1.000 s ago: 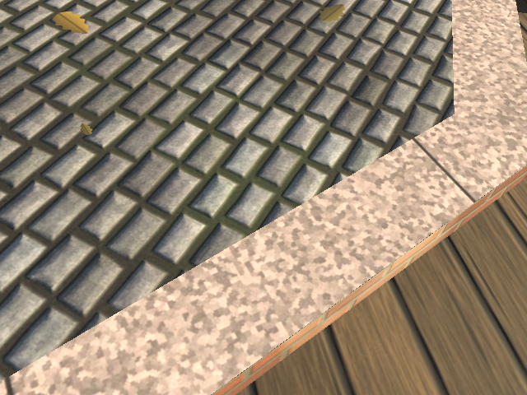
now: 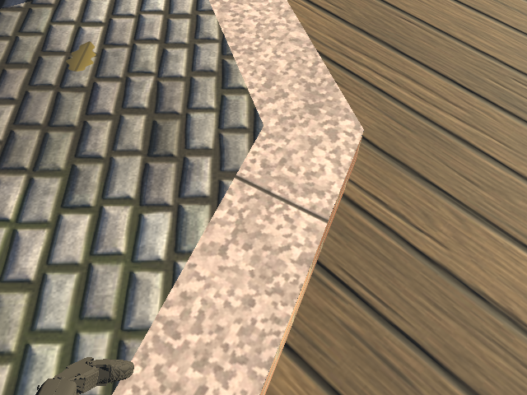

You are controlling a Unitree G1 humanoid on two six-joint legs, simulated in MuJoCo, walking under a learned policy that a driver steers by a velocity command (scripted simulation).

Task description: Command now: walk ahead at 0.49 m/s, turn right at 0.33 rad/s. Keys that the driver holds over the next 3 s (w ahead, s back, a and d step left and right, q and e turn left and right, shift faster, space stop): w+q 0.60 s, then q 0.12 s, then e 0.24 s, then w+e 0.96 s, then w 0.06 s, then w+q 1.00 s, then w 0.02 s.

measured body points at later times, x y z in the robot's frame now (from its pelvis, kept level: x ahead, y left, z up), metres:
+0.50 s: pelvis +0.27 -0.03 +0.01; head +0.30 -0.05 +0.46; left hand +0.16 +0.19 -0.12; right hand +0.51 -0.16 -0.09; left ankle +0.39 +0.06 -0.53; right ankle +0.14 -0.08 -0.72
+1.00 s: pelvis +0.58 +0.01 +0.14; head +0.61 +0.02 +0.59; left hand +0.71 +0.28 +0.06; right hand +0.71 -0.24 +0.02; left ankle +0.40 +0.03 -0.57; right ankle +0.76 -0.01 -0.58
